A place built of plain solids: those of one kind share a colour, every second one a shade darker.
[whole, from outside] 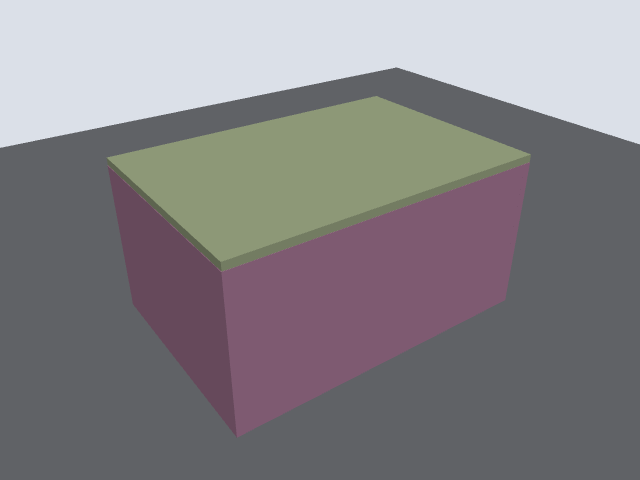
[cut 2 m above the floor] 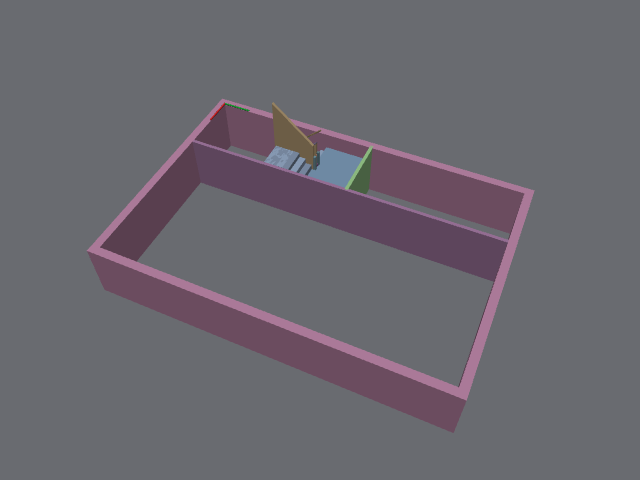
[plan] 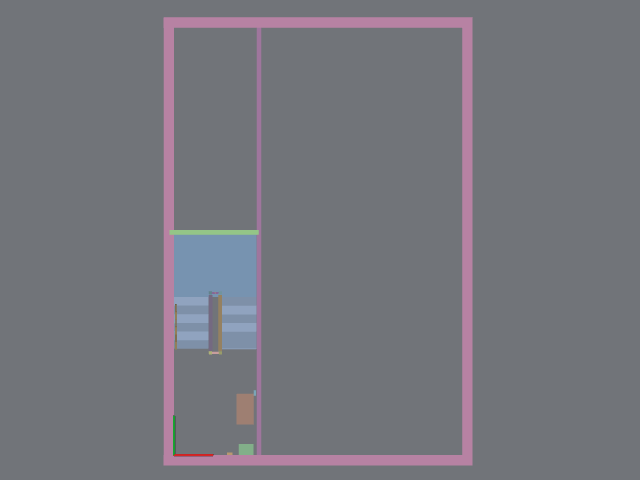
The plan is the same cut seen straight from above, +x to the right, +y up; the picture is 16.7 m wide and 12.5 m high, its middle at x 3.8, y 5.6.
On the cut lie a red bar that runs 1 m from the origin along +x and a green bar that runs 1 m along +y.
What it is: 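A small block of dwellings, 7.5 m wide and 11.1 m deep inside, its common dog-leg stair of 14 risers of 203 mm a storey on goings of 225 mm, 0.90 m wide flights and a well of 0.35 m; the dwelling on the first floor; a hall, a living room with a kitchen corner, a bedroom, a second bedroom, the bathroom shut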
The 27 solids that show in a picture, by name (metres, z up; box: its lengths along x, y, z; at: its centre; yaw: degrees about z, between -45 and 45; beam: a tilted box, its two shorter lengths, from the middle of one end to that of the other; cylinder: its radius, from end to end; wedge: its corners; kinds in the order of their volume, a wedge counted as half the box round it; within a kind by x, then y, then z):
{
 "wall_1": {"box": [0.27, 11.68, 5.73], "at": [-0.14, 5.56, 2.82]},
 "wall_2": {"box": [8.05, 0.27, 5.73], "at": [3.75, -0.14, 2.82]},
 "wall_3": {"box": [8.05, 0.27, 5.73], "at": [3.75, 11.26, 2.82]},
 "wall_4": {"box": [0.27, 11.68, 5.73], "at": [7.64, 5.56, 2.82]},
 "roof_slab_1": {"box": [8.03, 11.66, 0.44], "at": [3.75, 5.56, 5.75]},
 "piece_1": {"box": [0.9, 0.68, 0.25], "at": [0.45, 3.1, 0.08]},
 "piece_2": {"box": [0.9, 0.68, 0.46], "at": [0.45, 3.33, 0.18]},
 "piece_3": {"box": [0.9, 0.68, 0.66], "at": [0.45, 3.55, 0.28]},
 "piece_4": {"box": [0.9, 0.68, 0.86], "at": [0.45, 3.78, 0.38]},
 "piece_5": {"box": [0.9, 0.68, 1.06], "at": [0.45, 4.01, 0.48]},
 "piece_6": {"box": [0.9, 0.53, 1.27], "at": [0.45, 4.16, 0.58]},
 "piece_7": {"box": [0.9, 0.23, 2.69], "at": [1.7, 2.87, 1.29]},
 "piece_8": {"box": [0.9, 0.44, 2.49], "at": [1.7, 2.99, 1.19]},
 "piece_9": {"box": [0.9, 0.68, 2.28], "at": [1.7, 3.1, 1.09]},
 "piece_10": {"box": [0.9, 0.68, 2.08], "at": [1.7, 3.33, 0.99]},
 "piece_11": {"box": [0.9, 0.68, 1.88], "at": [1.7, 3.55, 0.89]},
 "piece_12": {"box": [0.9, 0.68, 1.67], "at": [1.7, 3.78, 0.79]},
 "half_1": {"box": [2.15, 1.62, 1.47], "at": [1.07, 4.93, 0.69]},
 "core_wall_low_1": {"box": [0.12, 11.13, 2.73], "at": [2.21, 5.56, 1.32]},
 "core_wall_back_1": {"box": [2.33, 0.12, 5.57], "at": [1.04, 5.8, 2.74]},
 "guard_panel_1": {"wedge": [[0.9, 2.71, -0.05], [0.9, 2.71, 1.06], [0.9, 4.17, -0.05], [0.9, 4.17, 2.37], [1.0, 2.71, -0.05], [1.0, 2.71, 1.06], [1.0, 4.17, -0.05], [1.0, 4.17, 2.37]]},
 "guard_panel_2": {"wedge": [[1.15, 2.71, -0.05], [1.15, 2.71, 3.79], [1.15, 4.17, -0.05], [1.15, 4.17, 2.48], [1.25, 2.71, -0.05], [1.25, 2.71, 3.79], [1.25, 4.17, -0.05], [1.25, 4.17, 2.48]]},
 "hung_more_letter_boxes_1": {"box": [0.38, 0.29, 1.38], "at": [1.88, 0.14, 0.64]},
 "guard_cap_1": {"wedge": [[0.9, 2.71, 1.06], [0.9, 2.71, 1.11], [0.9, 4.17, 2.37], [0.9, 4.17, 2.42], [1.0, 2.71, 1.06], [1.0, 2.71, 1.11], [1.0, 4.17, 2.37], [1.0, 4.17, 2.42]]},
 "laid_doormat_1": {"box": [0.45, 0.8, 0.05], "at": [1.85, 1.2, -0.02]},
 "guard_newel_1": {"box": [0.09, 0.09, 1.15], "at": [0.94, 4.22, 1.95]},
 "guard_newel_2": {"box": [0.09, 0.09, 1.15], "at": [1.2, 4.22, 1.95]}
}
